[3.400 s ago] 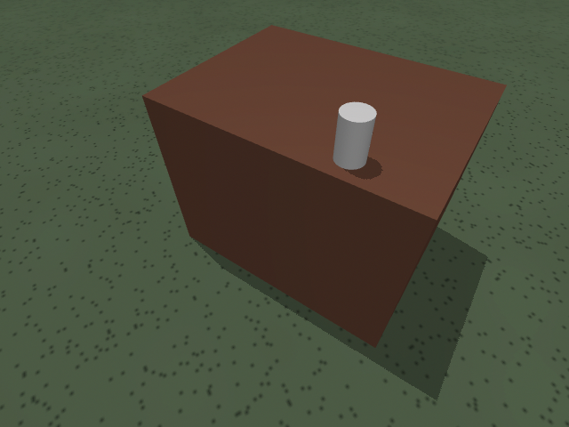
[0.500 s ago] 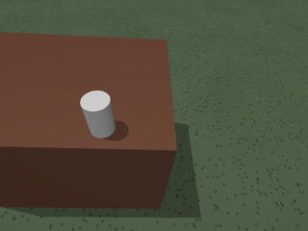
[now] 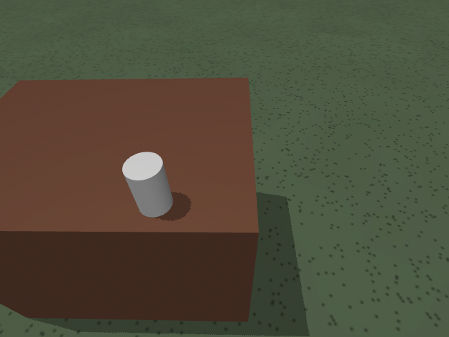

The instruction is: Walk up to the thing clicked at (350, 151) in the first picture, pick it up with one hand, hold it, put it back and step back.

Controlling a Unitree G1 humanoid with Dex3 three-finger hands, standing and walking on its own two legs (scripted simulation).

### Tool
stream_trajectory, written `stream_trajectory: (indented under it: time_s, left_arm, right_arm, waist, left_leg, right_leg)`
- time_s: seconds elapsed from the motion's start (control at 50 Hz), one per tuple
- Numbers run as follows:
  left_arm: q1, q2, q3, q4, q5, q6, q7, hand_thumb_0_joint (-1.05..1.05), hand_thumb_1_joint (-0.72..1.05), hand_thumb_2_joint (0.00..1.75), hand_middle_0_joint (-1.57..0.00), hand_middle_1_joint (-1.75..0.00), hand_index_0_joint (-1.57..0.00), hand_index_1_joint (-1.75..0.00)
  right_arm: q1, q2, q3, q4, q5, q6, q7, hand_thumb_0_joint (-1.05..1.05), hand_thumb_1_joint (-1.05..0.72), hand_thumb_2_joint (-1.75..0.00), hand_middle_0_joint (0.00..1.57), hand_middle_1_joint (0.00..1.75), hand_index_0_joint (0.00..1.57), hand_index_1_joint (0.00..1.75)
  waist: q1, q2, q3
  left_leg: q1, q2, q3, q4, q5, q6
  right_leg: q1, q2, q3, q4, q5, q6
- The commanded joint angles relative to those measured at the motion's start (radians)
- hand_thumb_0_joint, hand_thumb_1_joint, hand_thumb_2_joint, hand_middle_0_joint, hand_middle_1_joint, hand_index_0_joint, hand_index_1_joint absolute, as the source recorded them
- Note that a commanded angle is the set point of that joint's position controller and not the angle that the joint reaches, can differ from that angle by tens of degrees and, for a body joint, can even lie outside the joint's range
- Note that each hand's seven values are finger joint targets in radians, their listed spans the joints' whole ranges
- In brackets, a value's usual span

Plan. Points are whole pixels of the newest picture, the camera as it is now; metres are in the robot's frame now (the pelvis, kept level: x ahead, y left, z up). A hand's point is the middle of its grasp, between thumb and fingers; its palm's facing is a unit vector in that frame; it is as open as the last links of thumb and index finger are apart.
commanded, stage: walk up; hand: left
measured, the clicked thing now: (149, 185) +0.45 +0.21 +0.00
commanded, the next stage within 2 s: stand in 0.92 s
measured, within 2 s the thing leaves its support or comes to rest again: neither
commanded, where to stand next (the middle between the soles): +0.06 +0.00 m, yaw +0 degrees
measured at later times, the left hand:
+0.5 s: hand out of the picture +0.11 +0.26 -0.14, palm faces -0.02 -0.94 -0.34, open 7.4 cm
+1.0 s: hand out of the picture +0.09 +0.26 -0.14, palm faces -0.01 -0.94 -0.35, open 7.4 cm
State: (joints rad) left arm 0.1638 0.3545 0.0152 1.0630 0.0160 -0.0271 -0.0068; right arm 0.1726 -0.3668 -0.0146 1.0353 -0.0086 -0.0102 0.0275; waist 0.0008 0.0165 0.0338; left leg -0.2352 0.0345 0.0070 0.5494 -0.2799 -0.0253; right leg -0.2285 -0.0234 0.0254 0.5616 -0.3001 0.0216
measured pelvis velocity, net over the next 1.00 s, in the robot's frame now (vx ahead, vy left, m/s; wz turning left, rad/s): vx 0.01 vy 0.01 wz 0.00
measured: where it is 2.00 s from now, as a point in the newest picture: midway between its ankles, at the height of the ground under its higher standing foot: outside the picture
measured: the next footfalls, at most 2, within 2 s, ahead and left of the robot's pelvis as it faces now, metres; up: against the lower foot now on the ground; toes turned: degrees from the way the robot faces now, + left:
none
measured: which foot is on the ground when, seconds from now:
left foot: down 0.00-1.00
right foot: down 0.00-1.00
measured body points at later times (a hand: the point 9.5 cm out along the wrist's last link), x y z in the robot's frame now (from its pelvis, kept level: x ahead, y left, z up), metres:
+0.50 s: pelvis +0.01 +0.01 +0.01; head +0.02 +0.01 +0.46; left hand +0.11 +0.31 -0.12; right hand +0.09 -0.30 -0.12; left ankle +0.01 +0.14 -0.73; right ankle +0.00 -0.14 -0.73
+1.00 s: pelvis +0.01 +0.01 +0.01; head +0.02 +0.00 +0.46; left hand +0.09 +0.31 -0.12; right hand +0.09 -0.29 -0.12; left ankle +0.01 +0.14 -0.73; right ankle +0.00 -0.14 -0.73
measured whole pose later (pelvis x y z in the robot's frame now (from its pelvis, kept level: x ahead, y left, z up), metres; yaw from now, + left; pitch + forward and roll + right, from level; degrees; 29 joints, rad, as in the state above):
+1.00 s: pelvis +0.01 +0.01 +0.01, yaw +0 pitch -2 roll +0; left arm 0.08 0.34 0.02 1.15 0.01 -0.01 0.00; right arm 0.09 -0.34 -0.02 1.14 -0.01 0.00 0.01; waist 0.00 0.01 0.06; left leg -0.11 0.03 0.01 0.35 -0.19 -0.02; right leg -0.10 -0.03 0.02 0.35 -0.20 0.03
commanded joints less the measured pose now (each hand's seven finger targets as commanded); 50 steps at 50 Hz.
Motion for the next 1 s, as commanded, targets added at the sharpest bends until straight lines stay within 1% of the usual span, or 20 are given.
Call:
stream_trajectory:
  time_s: [0.0,0.04,0.06,0.1,0.12,0.16,0.2,0.24,0.26,0.32,0.34,0.56,0.7,0.72,0.78,0.82,0.88,0.9,0.92,0.98]
  left_arm:
    - [-0.083,0.243,0.048,-0.052,-0.01,-0.038,0.019,0.0,0.9,0.9,-0.2,-0.3,-0.2,-0.3]
    - [-0.089,0.239,0.048,-0.046,-0.014,-0.036,0.022,0.0,0.9,0.9,-0.2,-0.3,-0.2,-0.3]
    - [-0.104,0.236,0.047,-0.044,-0.017,-0.033,0.023,0.0,0.9,0.9,-0.2,-0.3,-0.2,-0.3]
    - [-0.103,0.224,0.042,-0.034,-0.017,-0.027,0.024,0.0,0.9,0.9,-0.2,-0.3,-0.2,-0.3]
    - [-0.105,0.221,0.04,-0.032,-0.015,-0.025,0.025,0.0,0.9,0.9,-0.2,-0.3,-0.2,-0.3]
    - [-0.122,0.22,0.04,-0.024,-0.017,-0.022,0.024,0.0,0.9,0.9,-0.2,-0.3,-0.2,-0.3]
    - [-0.145,0.215,0.037,-0.022,-0.015,-0.018,0.023,0.0,0.9,0.9,-0.2,-0.3,-0.2,-0.3]
    - [-0.151,0.211,0.033,-0.012,-0.014,-0.015,0.021,0.0,0.9,0.9,-0.2,-0.3,-0.2,-0.3]
    - [-0.144,0.211,0.033,-0.006,-0.013,-0.015,0.021,0.0,0.9,0.9,-0.2,-0.3,-0.2,-0.3]
    - [-0.156,0.218,0.035,0.007,-0.009,-0.015,0.019,0.0,0.9,0.9,-0.2,-0.3,-0.2,-0.3]
    - [-0.162,0.218,0.035,0.004,-0.01,-0.016,0.019,0.0,0.9,0.9,-0.2,-0.3,-0.2,-0.3]
    - [-0.173,0.209,0.033,0.028,-0.005,-0.014,0.017,0.0,0.9,0.9,-0.2,-0.3,-0.2,-0.3]
    - [-0.151,0.205,0.034,0.032,-0.005,-0.013,0.018,0.0,0.9,0.9,-0.2,-0.3,-0.2,-0.3]
    - [-0.154,0.207,0.036,0.036,-0.003,-0.012,0.018,0.0,0.9,0.9,-0.2,-0.3,-0.2,-0.3]
    - [-0.154,0.204,0.036,0.034,-0.002,-0.01,0.018,0.0,0.9,0.9,-0.2,-0.3,-0.2,-0.3]
    - [-0.154,0.204,0.037,0.035,-0.004,-0.01,0.018,0.0,0.9,0.9,-0.2,-0.3,-0.2,-0.3]
    - [-0.139,0.205,0.037,0.033,-0.001,-0.011,0.019,0.0,0.9,0.9,-0.2,-0.3,-0.2,-0.3]
    - [-0.137,0.21,0.034,0.027,-0.007,-0.009,0.021,0.0,0.9,0.9,-0.2,-0.3,-0.2,-0.3]
    - [-0.127,0.21,0.036,0.029,-0.011,-0.009,0.02,0.0,0.9,0.9,-0.2,-0.3,-0.2,-0.3]
    - [-0.122,0.207,0.033,0.027,-0.012,-0.006,0.02,0.0,0.9,0.9,-0.2,-0.3,-0.2,-0.3]
  right_arm:
    - [-0.052,-0.203,-0.04,-0.043,0.008,-0.031,-0.019,0.0,-0.9,-0.9,0.2,0.3,0.2,0.3]
    - [-0.045,-0.207,-0.043,-0.028,0.009,-0.03,-0.025,0.0,-0.9,-0.9,0.2,0.3,0.2,0.3]
    - [-0.05,-0.206,-0.044,-0.021,0.007,-0.028,-0.027,0.0,-0.9,-0.9,0.2,0.3,0.2,0.3]
    - [-0.072,-0.214,-0.048,-0.013,0.006,-0.025,-0.028,0.0,-0.9,-0.9,0.2,0.3,0.2,0.3]
    - [-0.082,-0.214,-0.049,-0.01,0.005,-0.024,-0.028,0.0,-0.9,-0.9,0.2,0.3,0.2,0.3]
    - [-0.084,-0.209,-0.047,0.0,0.004,-0.022,-0.029,0.0,-0.9,-0.9,0.2,0.3,0.2,0.3]
    - [-0.093,-0.211,-0.048,0.008,0.001,-0.019,-0.029,0.0,-0.9,-0.9,0.2,0.3,0.2,0.3]
    - [-0.114,-0.213,-0.047,0.013,0.0,-0.018,-0.028,0.0,-0.9,-0.9,0.2,0.3,0.2,0.3]
    - [-0.12,-0.209,-0.045,0.014,0.002,-0.019,-0.027,0.0,-0.9,-0.9,0.2,0.3,0.2,0.3]
    - [-0.126,-0.204,-0.044,0.019,0.002,-0.019,-0.027,0.0,-0.9,-0.9,0.2,0.3,0.2,0.3]
    - [-0.119,-0.204,-0.043,0.025,0.002,-0.02,-0.027,0.0,-0.9,-0.9,0.2,0.3,0.2,0.3]
    - [-0.133,-0.197,-0.046,0.037,0.0,-0.015,-0.026,0.0,-0.9,-0.9,0.2,0.3,0.2,0.3]
    - [-0.135,-0.196,-0.045,0.041,0.0,-0.017,-0.028,0.0,-0.9,-0.9,0.2,0.3,0.2,0.3]
    - [-0.128,-0.197,-0.047,0.042,0.001,-0.016,-0.029,0.0,-0.9,-0.9,0.2,0.3,0.2,0.3]
    - [-0.134,-0.197,-0.045,0.043,-0.002,-0.015,-0.029,0.0,-0.9,-0.9,0.2,0.3,0.2,0.3]
    - [-0.128,-0.19,-0.043,0.045,0.0,-0.015,-0.028,0.0,-0.9,-0.9,0.2,0.3,0.2,0.3]
    - [-0.131,-0.195,-0.044,0.043,-0.001,-0.014,-0.027,0.0,-0.9,-0.9,0.2,0.3,0.2,0.3]
    - [-0.148,-0.197,-0.042,0.029,-0.002,-0.016,-0.032,0.0,-0.9,-0.9,0.2,0.3,0.2,0.3]
    - [-0.135,-0.199,-0.042,0.031,0.002,-0.018,-0.033,0.0,-0.9,-0.9,0.2,0.3,0.2,0.3]
    - [-0.139,-0.197,-0.038,0.034,0.002,-0.019,-0.033,0.0,-0.9,-0.9,0.2,0.3,0.2,0.3]
  waist:
    - [0.0,-0.084,-0.064]
    - [-0.005,-0.066,-0.104]
    - [-0.007,-0.06,-0.1]
    - [-0.001,-0.033,-0.101]
    - [0.0,-0.026,-0.11]
    - [-0.001,-0.015,-0.099]
    - [-0.006,0.003,-0.08]
    - [-0.003,0.026,-0.059]
    - [0.003,0.023,-0.062]
    - [-0.003,0.002,-0.061]
    - [-0.006,0.001,-0.079]
    - [-0.012,-0.017,-0.059]
    - [-0.004,-0.012,-0.075]
    - [-0.009,-0.015,-0.075]
    - [-0.007,-0.006,-0.052]
    - [-0.006,-0.017,-0.041]
    - [-0.005,-0.01,-0.059]
    - [-0.002,-0.028,-0.028]
    - [-0.004,-0.027,-0.048]
    - [-0.005,-0.018,-0.065]
  left_leg:
    - [0.042,0.07,-0.067,-0.087,0.239,0.071]
    - [0.072,0.072,-0.055,-0.089,0.305,0.067]
    - [0.07,0.072,-0.056,-0.099,0.31,0.065]
    - [0.085,0.079,-0.06,-0.109,0.301,0.072]
    - [0.096,0.084,-0.058,-0.112,0.302,0.076]
    - [0.097,0.083,-0.058,-0.131,0.29,0.072]
    - [0.071,0.084,-0.064,-0.16,0.252,0.07]
    - [0.058,0.09,-0.077,-0.191,0.206,0.071]
    - [0.064,0.095,-0.079,-0.197,0.208,0.07]
    - [0.081,0.087,-0.063,-0.194,0.225,0.064]
    - [0.093,0.089,-0.061,-0.199,0.25,0.062]
    - [0.116,0.078,-0.056,-0.231,0.181,0.054]
    - [0.141,0.085,-0.057,-0.234,0.22,0.056]
    - [0.137,0.083,-0.057,-0.234,0.222,0.056]
    - [0.121,0.08,-0.06,-0.245,0.191,0.056]
    - [0.122,0.079,-0.062,-0.247,0.196,0.052]
    - [0.131,0.081,-0.06,-0.241,0.19,0.057]
    - [0.12,0.101,-0.084,-0.24,0.32,0.048]
    - [0.144,0.1,-0.079,-0.239,0.35,0.041]
    - [0.162,0.101,-0.078,-0.242,0.328,0.039]
  right_leg:
    - [0.054,-0.085,0.097,-0.147,0.26,-0.064]
    - [0.099,-0.097,0.089,-0.122,0.362,-0.065]
    - [0.098,-0.094,0.081,-0.121,0.353,-0.064]
    - [0.098,-0.086,0.062,-0.135,0.323,-0.06]
    - [0.1,-0.088,0.062,-0.141,0.321,-0.059]
    - [0.099,-0.087,0.063,-0.149,0.291,-0.059]
    - [0.108,-0.083,0.058,-0.159,0.265,-0.055]
    - [0.107,-0.074,0.051,-0.169,0.228,-0.051]
    - [0.117,-0.075,0.05,-0.175,0.232,-0.051]
    - [0.124,-0.081,0.056,-0.2,0.254,-0.051]
    - [0.138,-0.087,0.059,-0.2,0.283,-0.048]
    - [0.12,-0.081,0.056,-0.244,0.226,-0.038]
    - [0.127,-0.084,0.049,-0.245,0.253,-0.035]
    - [0.135,-0.083,0.046,-0.244,0.251,-0.037]
    - [0.123,-0.081,0.045,-0.249,0.235,-0.034]
    - [0.116,-0.083,0.05,-0.254,0.231,-0.035]
    - [0.124,-0.084,0.046,-0.259,0.227,-0.035]
    - [0.119,-0.104,0.059,-0.252,0.345,-0.031]
    - [0.129,-0.101,0.053,-0.248,0.357,-0.027]
    - [0.134,-0.1,0.05,-0.256,0.335,-0.026]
